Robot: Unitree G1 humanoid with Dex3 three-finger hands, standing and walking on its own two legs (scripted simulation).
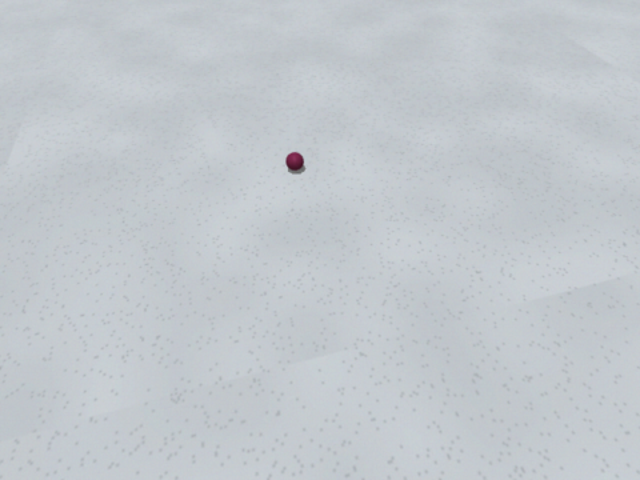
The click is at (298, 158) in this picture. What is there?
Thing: free ball
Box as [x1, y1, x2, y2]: [286, 152, 303, 169]
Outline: 290,153 286,158 286,164 291,169 298,169 301,167 303,163 302,157 298,153
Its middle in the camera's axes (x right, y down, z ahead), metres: -0.12 -0.40 +1.90
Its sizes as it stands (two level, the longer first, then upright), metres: 0.086 0.086 0.086
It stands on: the floor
